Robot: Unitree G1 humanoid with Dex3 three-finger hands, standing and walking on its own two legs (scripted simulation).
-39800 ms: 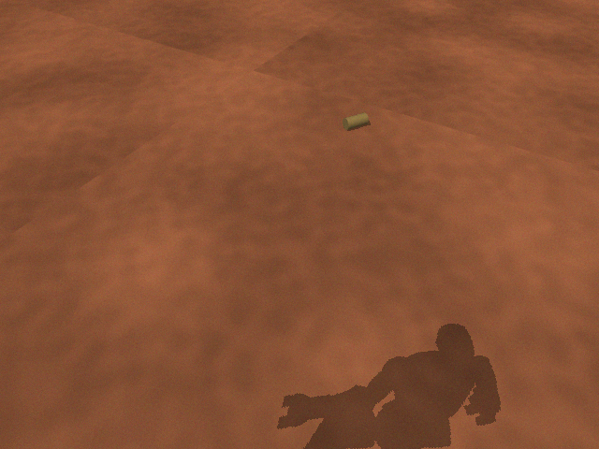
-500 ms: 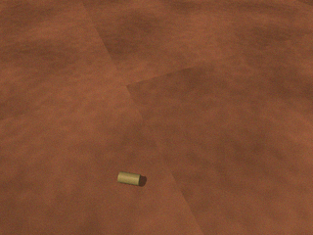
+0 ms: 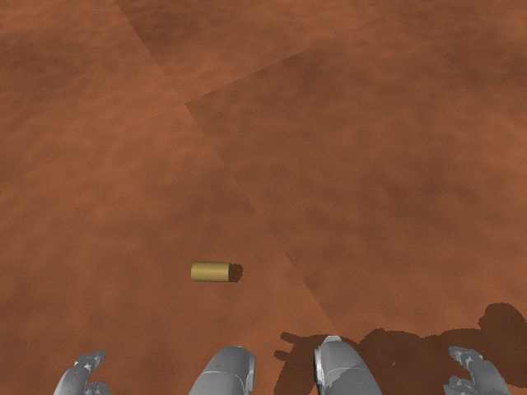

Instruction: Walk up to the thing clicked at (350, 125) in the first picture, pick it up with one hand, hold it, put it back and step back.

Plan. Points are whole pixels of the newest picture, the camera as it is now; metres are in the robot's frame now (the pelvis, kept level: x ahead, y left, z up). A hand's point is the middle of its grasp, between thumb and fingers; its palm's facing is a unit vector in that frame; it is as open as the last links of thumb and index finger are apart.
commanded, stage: walk up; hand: left
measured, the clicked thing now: (211, 271) +0.52 +0.26 -0.70
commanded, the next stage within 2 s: stand in 1.00 s
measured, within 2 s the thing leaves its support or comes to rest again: neither
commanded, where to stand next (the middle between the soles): +0.12 +0.04 m, yaw -3 degrees
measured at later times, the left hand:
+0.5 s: hand out of the picture +0.06 +0.28 -0.13, palm faces -0.09 -0.93 -0.36, open 7.4 cm
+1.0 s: hand (96, 387) +0.14 +0.29 -0.11, palm faces +0.00 -0.86 -0.51, open 7.4 cm
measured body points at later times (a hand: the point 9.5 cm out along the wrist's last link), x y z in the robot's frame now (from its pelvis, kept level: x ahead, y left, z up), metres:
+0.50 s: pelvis +0.00 -0.01 +0.02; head +0.03 +0.01 +0.47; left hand +0.07 +0.33 -0.11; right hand +0.01 -0.35 -0.07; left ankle -0.05 +0.16 -0.70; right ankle +0.02 -0.13 -0.68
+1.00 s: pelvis +0.02 +0.00 +0.00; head +0.09 -0.03 +0.44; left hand +0.14 +0.34 -0.08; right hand +0.12 -0.30 -0.14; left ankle +0.05 +0.14 -0.70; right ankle +0.05 -0.14 -0.70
